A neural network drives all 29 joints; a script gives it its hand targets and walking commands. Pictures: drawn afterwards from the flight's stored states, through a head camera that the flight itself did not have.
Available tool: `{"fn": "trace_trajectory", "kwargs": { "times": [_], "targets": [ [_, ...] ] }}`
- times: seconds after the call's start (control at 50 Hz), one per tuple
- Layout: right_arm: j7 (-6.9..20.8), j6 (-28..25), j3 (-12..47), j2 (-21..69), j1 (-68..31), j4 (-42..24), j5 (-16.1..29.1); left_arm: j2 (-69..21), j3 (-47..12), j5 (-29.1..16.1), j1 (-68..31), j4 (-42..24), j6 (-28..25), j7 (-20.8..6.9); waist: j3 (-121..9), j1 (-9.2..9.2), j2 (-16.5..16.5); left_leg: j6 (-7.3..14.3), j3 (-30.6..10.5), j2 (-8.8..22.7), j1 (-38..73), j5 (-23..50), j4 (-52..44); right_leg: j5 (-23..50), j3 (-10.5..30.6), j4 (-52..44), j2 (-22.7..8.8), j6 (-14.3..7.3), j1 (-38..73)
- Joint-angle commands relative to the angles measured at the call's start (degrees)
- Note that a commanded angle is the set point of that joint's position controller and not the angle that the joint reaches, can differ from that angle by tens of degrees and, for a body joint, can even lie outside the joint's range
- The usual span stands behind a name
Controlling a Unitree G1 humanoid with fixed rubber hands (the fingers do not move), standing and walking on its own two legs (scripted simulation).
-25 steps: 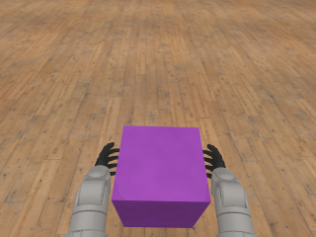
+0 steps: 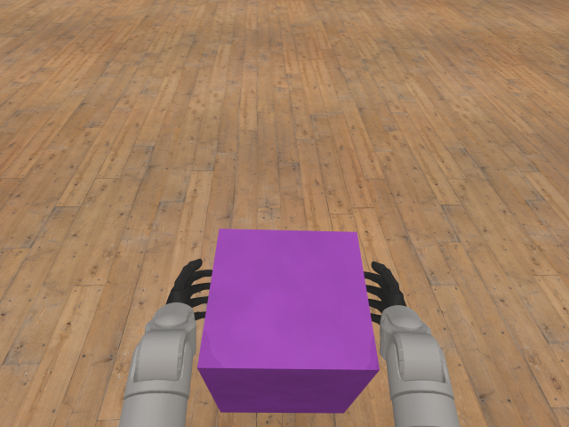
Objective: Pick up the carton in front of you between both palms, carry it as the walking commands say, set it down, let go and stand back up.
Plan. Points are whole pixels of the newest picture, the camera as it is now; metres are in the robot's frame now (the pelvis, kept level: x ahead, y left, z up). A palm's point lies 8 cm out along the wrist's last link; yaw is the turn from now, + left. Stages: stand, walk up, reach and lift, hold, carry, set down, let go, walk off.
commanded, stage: hold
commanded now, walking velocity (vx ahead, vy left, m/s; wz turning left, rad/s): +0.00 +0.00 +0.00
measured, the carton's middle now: (285, 326) +0.30 +0.00 -0.05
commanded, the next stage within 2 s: set down in 0.10 s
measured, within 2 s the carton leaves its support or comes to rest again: neither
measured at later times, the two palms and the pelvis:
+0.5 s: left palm (205, 298) +0.33 +0.13 -0.02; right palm (392, 320) +0.30 -0.17 -0.01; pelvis -0.04 +0.03 -0.02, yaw -7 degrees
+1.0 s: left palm (210, 322) +0.39 +0.15 -0.22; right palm (350, 335) +0.36 -0.15 -0.21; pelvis -0.03 +0.03 -0.14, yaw -8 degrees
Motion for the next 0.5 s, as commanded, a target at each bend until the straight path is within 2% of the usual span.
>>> {"fn": "trace_trajectory", "kwargs": {
  "times": [0.0,0.02,0.04,0.06,0.08,0.1,0.12,0.14,0.16,0.18,0.2,0.22,0.24,0.26,0.28,0.32,0.34,0.36,0.38,0.4,0.44,0.46,0.48],
  "targets": [
    [11.62,-2.19,29.05,50.05,-21.98,-3.57,11.87,-49.15,-30.25,-12.82,-24.02,-5.44,-2.83,-11.77,-14.02,0.06,-1.59,1.75,-7.56,-7.35,15.73,14.44,-0.58,21.67,11.62,-6.40,3.52,1.31,2.49],
    [11.47,-1.85,27.37,48.76,-22.43,-2.68,10.50,-49.45,-30.64,-13.80,-25.77,-4.67,-3.18,-12.26,-14.90,-0.89,-1.37,1.68,-7.22,-7.41,12.47,13.11,-1.43,22.24,11.24,-6.15,4.11,1.70,6.25],
    [11.54,-1.85,26.80,48.71,-23.38,-1.87,10.82,-49.18,-30.10,-12.98,-26.70,-3.79,-2.81,-12.29,-13.83,-0.89,0.05,1.56,-7.21,-7.74,13.32,12.58,-1.28,21.85,11.42,-6.67,3.35,1.77,4.95],
    [12.06,-1.88,28.39,49.58,-25.77,-1.81,11.65,-49.88,-29.48,-12.91,-26.40,-2.97,-2.91,-12.39,-12.60,0.52,0.32,1.76,-7.38,-7.46,12.26,10.10,-2.02,17.78,10.93,-6.79,3.81,1.77,4.68],
    [12.28,-1.52,27.18,50.37,-25.63,-0.37,10.88,-49.63,-28.44,-11.89,-26.86,-1.48,-2.77,-12.46,-11.68,0.50,-0.84,2.02,-7.55,-7.29,12.02,7.59,-2.10,14.99,11.21,-7.22,3.70,1.54,4.14],
    [12.64,-1.50,27.74,50.90,-26.85,0.19,11.18,-50.12,-27.91,-12.13,-28.47,-0.71,-2.97,-12.64,-10.89,0.65,-0.38,2.19,-7.54,-7.26,10.98,4.83,-2.05,12.44,11.24,-7.33,3.35,1.59,3.17],
    [13.00,-1.86,26.62,51.59,-30.38,2.16,10.84,-51.15,-25.77,-11.05,-30.30,2.68,-2.90,-12.88,-9.93,1.39,0.00,2.32,-7.95,-7.02,10.81,2.61,-2.39,7.30,10.93,-7.65,3.62,1.26,2.09],
    [13.38,-2.55,25.35,50.81,-34.76,3.92,10.83,-51.64,-24.80,-10.58,-34.32,3.41,-3.37,-12.86,-7.84,0.74,-0.62,2.71,-8.09,-6.92,10.29,-0.02,-1.36,4.32,11.44,-7.42,3.01,1.07,-0.96],
    [13.74,-2.79,24.64,51.81,-35.73,6.05,10.38,-52.46,-23.88,-10.17,-34.49,6.14,-3.63,-13.28,-8.54,1.44,-0.43,2.39,-7.60,-6.70,8.99,-4.22,-1.88,0.15,10.66,-7.00,3.50,0.86,0.51],
    [14.32,-3.44,21.90,51.55,-37.64,9.68,9.13,-52.28,-21.57,-9.78,-38.51,9.05,-4.07,-13.59,-6.71,0.48,-0.74,2.50,-7.70,-6.39,10.33,-7.32,-1.65,-4.63,10.40,-7.08,3.59,0.08,-3.85],
    [14.73,-4.46,20.64,51.54,-42.15,12.89,8.74,-53.60,-19.57,-8.32,-39.58,12.34,-4.27,-13.42,-5.78,2.77,0.16,2.53,-7.68,-6.23,10.45,-9.53,-1.14,-8.05,10.62,-6.79,2.82,-0.31,-5.96],
    [14.94,-5.57,17.02,51.29,-43.41,16.61,6.85,-53.78,-18.13,-7.25,-43.72,14.83,-4.60,-13.70,-5.33,-0.37,2.07,2.05,-7.69,-6.33,10.16,-11.28,-0.78,-8.92,10.63,-6.70,2.90,-0.66,-7.27],
    [15.30,-6.25,15.21,51.59,-44.55,20.66,5.43,-54.42,-16.04,-6.55,-45.77,16.54,-5.47,-13.52,-5.53,1.33,-0.38,1.97,-8.72,-5.79,11.40,-12.09,-0.17,-10.16,9.95,-5.55,3.14,-0.97,-8.29],
    [15.33,-7.46,12.30,51.05,-46.60,22.57,4.88,-53.35,-15.61,-6.32,-48.47,17.71,-6.23,-13.47,-6.04,-0.06,1.53,1.71,-10.01,-5.04,12.93,-14.22,-0.25,-9.74,9.72,-3.42,3.82,-1.05,-10.62],
    [15.08,-8.43,9.25,49.68,-49.94,25.13,2.66,-53.49,-11.93,-4.53,-50.47,21.42,-6.83,-13.33,-6.13,0.74,3.82,1.72,-9.80,-5.03,8.26,-14.42,-0.10,-9.38,10.26,-3.06,3.49,-1.38,-8.01],
    [14.28,-10.09,2.90,46.79,-51.85,28.13,-0.38,-50.47,-5.82,-0.80,-51.85,25.07,-8.77,-12.52,-5.24,0.28,2.92,1.80,-10.14,-4.81,6.54,-15.40,1.29,-9.66,9.93,-1.17,3.98,-1.48,-10.04],
    [13.44,-11.02,0.34,45.18,-51.35,28.36,-2.07,-49.58,-4.14,0.00,-51.67,27.25,-9.73,-12.11,-4.36,-1.20,3.55,1.76,-10.14,-4.81,5.56,-14.27,1.53,-8.50,9.65,-0.20,4.58,-1.50,-11.43],
    [12.77,-11.51,-3.40,42.24,-51.42,31.02,-4.54,-46.87,-0.23,2.19,-51.61,29.06,-10.57,-11.57,-4.03,-0.45,3.91,1.55,-9.83,-5.01,3.53,-14.38,2.71,-9.11,9.45,0.53,4.58,-1.66,-12.41],
    [12.13,-12.33,-5.29,41.65,-52.39,32.72,-5.43,-43.63,2.55,3.82,-52.70,29.55,-11.81,-11.10,-3.83,0.94,2.74,2.05,-9.82,-4.95,2.45,-14.88,3.71,-9.81,9.38,1.18,4.66,-1.25,-16.01],
    [11.61,-13.25,-7.03,39.60,-51.71,30.91,-6.59,-41.48,5.66,5.54,-50.91,30.63,-13.04,-10.55,-3.29,0.79,2.64,2.25,-8.73,-5.56,-0.99,-13.35,4.47,-8.77,9.15,2.02,4.58,-0.67,-16.12],
    [10.59,-15.72,-9.46,36.24,-50.68,31.88,-8.42,-37.98,8.95,7.54,-51.02,32.97,-15.71,-9.94,-5.47,-0.13,2.78,2.09,-7.59,-6.06,-3.21,-11.79,7.90,-7.71,9.36,4.36,5.01,-0.73,-19.31],
    [9.98,-17.32,-10.67,34.99,-51.06,31.97,-9.31,-34.99,10.11,9.07,-51.41,32.47,-17.56,-9.30,-6.40,0.52,2.21,2.33,-7.92,-6.41,-4.57,-10.51,9.44,-7.48,8.76,6.02,5.34,-0.19,-23.33],
    [9.92,-18.46,-10.26,34.56,-48.91,32.40,-9.49,-35.22,9.50,8.64,-51.08,31.30,-19.14,-9.00,-9.44,0.69,1.99,1.91,-7.51,-6.53,-5.66,-8.96,11.18,-6.62,8.77,7.79,5.68,0.05,-24.03]
  ]
}}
